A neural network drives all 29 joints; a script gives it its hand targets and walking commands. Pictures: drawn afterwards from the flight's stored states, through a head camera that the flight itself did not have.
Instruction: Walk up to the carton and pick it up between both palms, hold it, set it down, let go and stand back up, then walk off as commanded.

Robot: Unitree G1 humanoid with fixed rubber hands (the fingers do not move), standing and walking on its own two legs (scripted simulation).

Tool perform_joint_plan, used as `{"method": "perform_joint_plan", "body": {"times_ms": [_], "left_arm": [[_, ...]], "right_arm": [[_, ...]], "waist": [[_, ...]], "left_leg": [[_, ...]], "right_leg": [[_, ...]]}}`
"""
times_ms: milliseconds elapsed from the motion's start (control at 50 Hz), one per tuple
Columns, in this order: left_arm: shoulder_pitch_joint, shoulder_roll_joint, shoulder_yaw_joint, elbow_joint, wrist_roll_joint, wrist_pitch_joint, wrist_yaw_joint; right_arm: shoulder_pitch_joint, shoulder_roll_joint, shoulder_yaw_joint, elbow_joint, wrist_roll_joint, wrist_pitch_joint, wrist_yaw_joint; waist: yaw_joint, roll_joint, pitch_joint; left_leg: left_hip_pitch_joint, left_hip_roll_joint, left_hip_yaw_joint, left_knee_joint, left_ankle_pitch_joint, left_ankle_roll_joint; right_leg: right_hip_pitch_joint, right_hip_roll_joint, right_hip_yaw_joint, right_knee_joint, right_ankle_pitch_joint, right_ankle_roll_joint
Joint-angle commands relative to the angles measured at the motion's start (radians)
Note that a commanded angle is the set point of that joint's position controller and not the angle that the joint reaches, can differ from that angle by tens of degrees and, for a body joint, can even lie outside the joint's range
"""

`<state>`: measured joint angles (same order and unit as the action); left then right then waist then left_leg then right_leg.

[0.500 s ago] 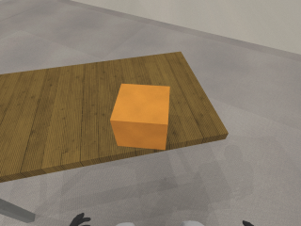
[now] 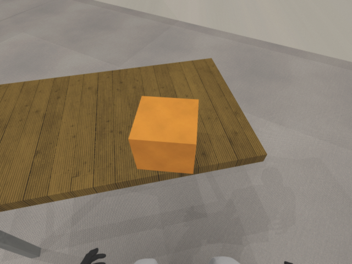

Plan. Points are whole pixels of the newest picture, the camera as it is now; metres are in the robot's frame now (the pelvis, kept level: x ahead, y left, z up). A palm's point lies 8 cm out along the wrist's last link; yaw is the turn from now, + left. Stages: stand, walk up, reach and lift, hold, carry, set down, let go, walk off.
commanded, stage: stand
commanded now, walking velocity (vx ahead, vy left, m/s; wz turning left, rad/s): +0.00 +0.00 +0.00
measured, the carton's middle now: (167, 134) +0.45 +0.04 -0.02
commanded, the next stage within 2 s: none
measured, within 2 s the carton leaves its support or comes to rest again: neither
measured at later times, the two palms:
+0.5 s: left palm out of the picture +0.10 +0.24 -0.12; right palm out of the picture +0.06 -0.26 -0.12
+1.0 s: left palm out of the picture +0.10 +0.25 -0.12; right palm out of the picture +0.06 -0.26 -0.12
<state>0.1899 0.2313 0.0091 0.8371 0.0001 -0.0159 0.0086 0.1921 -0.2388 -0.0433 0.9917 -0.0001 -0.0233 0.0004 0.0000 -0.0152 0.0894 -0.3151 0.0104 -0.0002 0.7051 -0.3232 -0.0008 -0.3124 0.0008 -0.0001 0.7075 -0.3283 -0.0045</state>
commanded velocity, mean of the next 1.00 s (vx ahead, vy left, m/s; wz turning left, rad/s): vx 0.00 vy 0.00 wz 0.00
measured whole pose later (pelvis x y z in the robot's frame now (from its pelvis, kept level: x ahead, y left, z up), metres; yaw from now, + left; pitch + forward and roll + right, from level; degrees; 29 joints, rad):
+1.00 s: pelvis +0.00 +0.00 +0.00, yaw +0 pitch -4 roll +0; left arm 0.17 0.24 0.01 0.88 0.00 -0.02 0.01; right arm 0.19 -0.24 -0.03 1.01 0.00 -0.02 0.00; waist 0.00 -0.03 0.10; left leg -0.31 0.01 0.00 0.70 -0.32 0.00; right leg -0.31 0.00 0.00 0.71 -0.33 0.00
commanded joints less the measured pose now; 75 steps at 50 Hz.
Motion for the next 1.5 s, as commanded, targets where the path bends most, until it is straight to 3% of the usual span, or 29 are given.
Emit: {"method": "perform_joint_plan", "body": {"times_ms": [0, 100, 120, 140, 220, 240, 300, 320, 360, 380, 400, 500, 520, 560, 680, 900, 920, 960, 980, 1040, 1100, 1140, 1160, 1260, 1320, 1340, 1360, 1380, 1480], "left_arm": [[-0.102, 0.292, 0.071, 0.027, 0.031, -0.039, 0.013], [-0.093, 0.285, 0.063, 0.036, 0.021, -0.053, 0.008], [-0.073, 0.274, 0.059, 0.046, 0.017, -0.044, 0.009], [-0.046, 0.292, 0.069, 0.064, 0.023, -0.046, 0.017], [-0.09, 0.284, 0.063, 0.057, 0.017, -0.04, 0.01], [-0.081, 0.263, 0.056, 0.055, 0.02, -0.034, 0.007], [-0.074, 0.3, 0.079, 0.045, 0.016, -0.032, 0.005], [-0.066, 0.29, 0.074, 0.058, 0.017, -0.036, 0.002], [-0.047, 0.253, 0.058, 0.066, 0.016, -0.039, 0.006], [-0.083, 0.274, 0.062, 0.07, 0.027, -0.035, 0.008], [-0.043, 0.299, 0.071, 0.065, 0.017, -0.035, -0.001], [-0.09, 0.335, 0.081, 0.057, 0.031, -0.043, 0.018], [-0.067, 0.312, 0.067, 0.065, 0.026, -0.04, 0.004], [-0.092, 0.283, 0.051, 0.071, 0.025, -0.039, 0.003], [-0.014, 0.291, 0.076, 0.08, 0.017, -0.033, -0.001], [-0.117, 0.311, 0.066, 0.073, 0.023, -0.032, 0.004], [-0.091, 0.308, 0.076, 0.08, 0.025, -0.029, 0.003], [-0.111, 0.326, 0.081, 0.075, 0.032, -0.03, 0.005], [-0.072, 0.312, 0.07, 0.075, 0.023, -0.027, -0.001], [-0.04, 0.272, 0.057, 0.089, 0.014, -0.03, 0.004], [-0.072, 0.321, 0.077, 0.085, 0.014, -0.033, 0.01], [-0.129, 0.277, 0.06, 0.07, 0.022, -0.035, 0.003], [-0.111, 0.316, 0.064, 0.062, 0.022, -0.045, 0.004], [-0.087, 0.305, 0.071, 0.085, 0.007, -0.031, -0.001], [-0.051, 0.298, 0.062, 0.08, 0.019, -0.036, 0.007], [-0.049, 0.3, 0.063, 0.094, 0.018, -0.033, 0.005], [-0.077, 0.295, 0.057, 0.092, 0.006, -0.028, 0.001], [-0.061, 0.283, 0.051, 0.093, 0.017, -0.033, 0.007], [-0.071, 0.289, 0.062, 0.087, 0.027, -0.033, 0.002]], "right_arm": [[-0.127, -0.256, -0.044, -0.063, -0.019, -0.022, 0.0], [-0.038, -0.247, -0.043, -0.026, -0.015, -0.02, -0.005], [-0.072, -0.281, -0.044, -0.037, -0.017, -0.023, -0.001], [-0.081, -0.258, -0.052, -0.028, -0.014, -0.024, -0.005], [-0.13, -0.236, -0.034, -0.045, -0.022, -0.032, -0.001], [-0.127, -0.281, -0.048, -0.05, -0.014, -0.03, -0.002], [-0.108, -0.268, -0.038, -0.051, -0.029, -0.026, -0.003], [-0.098, -0.261, -0.042, -0.049, -0.017, -0.024, -0.004], [-0.122, -0.311, -0.053, -0.039, -0.029, -0.026, -0.004], [-0.116, -0.262, -0.034, -0.051, -0.026, -0.037, 0.0], [-0.064, -0.262, -0.02, -0.055, -0.028, -0.035, -0.006], [-0.123, -0.24, -0.036, -0.048, -0.012, -0.014, 0.004], [-0.104, -0.268, -0.044, -0.032, 0.001, -0.016, 0.006], [-0.071, -0.251, -0.047, -0.034, 0.003, -0.016, 0.005], [-0.06, -0.29, -0.037, -0.014, -0.033, -0.035, 0.002], [-0.093, -0.222, -0.039, -0.061, -0.01, -0.029, -0.003], [-0.097, -0.208, -0.027, -0.058, -0.011, -0.024, 0.002], [-0.077, -0.228, -0.035, -0.032, -0.016, -0.022, -0.003], [-0.072, -0.282, -0.042, -0.016, -0.016, -0.022, -0.007], [-0.104, -0.29, -0.029, -0.022, -0.023, -0.03, 0.004], [-0.115, -0.29, -0.045, -0.026, -0.034, -0.024, -0.007], [-0.094, -0.279, -0.034, -0.028, -0.015, -0.031, 0.002], [-0.078, -0.276, -0.039, -0.028, -0.015, -0.031, 0.0], [-0.119, -0.292, -0.028, -0.046, -0.02, -0.033, 0.006], [-0.108, -0.27, -0.019, -0.034, -0.025, -0.033, 0.006], [-0.119, -0.238, -0.02, -0.043, -0.021, -0.025, 0.009], [-0.123, -0.264, -0.022, -0.033, -0.016, -0.028, 0.007], [-0.131, -0.264, -0.023, -0.031, -0.026, -0.025, 0.003], [-0.151, -0.272, -0.026, -0.03, -0.028, -0.021, 0.002]], "waist": [[0.0, 0.016, -0.06], [-0.023, -0.054, -0.067], [0.012, -0.077, -0.08], [0.007, -0.006, -0.12], [0.007, -0.01, -0.076], [0.014, -0.087, -0.088], [0.022, 0.016, -0.105], [0.012, -0.051, -0.086], [0.029, 0.031, -0.005], [0.013, -0.023, -0.022], [-0.007, 0.055, -0.077], [0.028, -0.071, -0.053], [-0.011, -0.076, -0.051], [-0.04, -0.043, -0.119], [0.0, 0.038, -0.136], [-0.019, -0.024, -0.06], [-0.017, -0.095, -0.083], [-0.015, -0.086, -0.068], [-0.002, 0.006, -0.06], [0.034, 0.003, -0.082], [0.005, 0.013, -0.01], [-0.023, -0.076, -0.079], [-0.008, -0.004, -0.064], [0.012, -0.022, -0.084], [0.018, 0.064, -0.079], [0.016, -0.02, -0.128], [-0.013, 0.024, -0.09], [0.022, 0.01, -0.111], [0.015, -0.015, -0.118]], "left_leg": [[0.006, 0.053, -0.114, -0.21, 0.01, 0.064], [0.087, 0.08, -0.132, -0.206, 0.136, 0.077], [0.071, 0.075, -0.138, -0.212, 0.145, 0.081], [0.091, 0.061, -0.097, -0.189, 0.154, 0.061], [0.046, 0.082, -0.154, -0.224, 0.102, 0.086], [0.04, 0.083, -0.149, -0.197, 0.099, 0.087], [0.029, 0.068, -0.136, -0.225, 0.025, 0.075], [0.042, 0.075, -0.153, -0.252, 0.055, 0.074], [-0.01, 0.095, -0.191, -0.276, 0.025, 0.094], [-0.009, 0.104, -0.19, -0.277, 0.012, 0.094], [0.014, 0.102, -0.182, -0.287, 0.026, 0.09], [0.022, 0.052, -0.092, -0.203, 0.065, 0.049], [0.065, 0.05, -0.088, -0.189, 0.085, 0.054], [0.122, 0.054, -0.114, -0.195, 0.095, 0.065], [0.051, 0.118, -0.195, -0.29, -0.032, 0.096], [0.099, 0.052, -0.115, -0.21, 0.079, 0.065], [0.079, 0.068, -0.11, -0.223, 0.09, 0.064], [0.054, 0.043, -0.096, -0.219, 0.1, 0.054], [0.076, 0.05, -0.106, -0.223, 0.127, 0.066], [0.01, 0.084, -0.156, -0.279, 0.061, 0.075], [0.024, 0.088, -0.148, -0.288, -0.036, 0.071], [0.049, 0.076, -0.139, -0.241, 0.023, 0.074], [0.042, 0.068, -0.136, -0.248, 0.055, 0.076], [0.015, 0.119, -0.187, -0.278, 0.1, 0.095], [0.001, 0.09, -0.152, -0.269, 0.05, 0.085], [0.058, 0.093, -0.134, -0.25, 0.06, 0.076], [0.057, 0.079, -0.127, -0.245, 0.098, 0.07], [0.042, 0.092, -0.168, -0.272, 0.097, 0.081], [0.038, 0.079, -0.139, -0.231, 0.022, 0.078]], "right_leg": [[-0.014, -0.131, 0.198, -0.33, -0.137, -0.068], [-0.027, -0.137, 0.204, -0.305, 0.079, -0.06], [-0.008, -0.121, 0.149, -0.289, 0.085, -0.064], [0.03, -0.133, 0.178, -0.31, 0.061, -0.061], [0.015, -0.126, 0.174, -0.291, 0.04, -0.055], [0.039, -0.132, 0.165, -0.295, 0.066, -0.064], [0.052, -0.122, 0.153, -0.289, -0.038, -0.048], [0.026, -0.1, 0.137, -0.275, -0.055, -0.042], [0.01, -0.106, 0.129, -0.279, 0.004, -0.052], [0.037, -0.114, 0.152, -0.266, 0.041, -0.063], [0.041, -0.098, 0.15, -0.241, 0.052, -0.051], [0.028, -0.157, 0.235, -0.389, -0.112, -0.055], [-0.024, -0.155, 0.235, -0.388, -0.096, -0.071], [-0.019, -0.172, 0.234, -0.365, 0.002, -0.074], [0.081, -0.087, 0.111, -0.252, 0.019, -0.043], [-0.068, -0.157, 0.242, -0.374, -0.075, -0.068], [0.013, -0.12, 0.185, -0.374, -0.095, -0.055], [0.014, -0.138, 0.198, -0.377, -0.108, -0.051], [0.007, -0.123, 0.188, -0.356, -0.064, -0.051], [0.089, -0.12, 0.147, -0.294, 0.027, -0.046], [-0.025, -0.102, 0.174, -0.334, -0.087, -0.053], [0.001, -0.13, 0.169, -0.336, -0.036, -0.057], [-0.003, -0.139, 0.206, -0.343, -0.042, -0.068], [0.079, -0.082, 0.099, -0.224, 0.099, -0.041], [0.087, -0.12, 0.166, -0.281, 0.073, -0.061], [0.061, -0.132, 0.164, -0.283, 0.035, -0.055], [0.018, -0.106, 0.167, -0.284, 0.054, -0.055], [0.075, -0.118, 0.134, -0.275, 0.03, -0.053], [0.057, -0.116, 0.16, -0.29, 0.02, -0.042]]}}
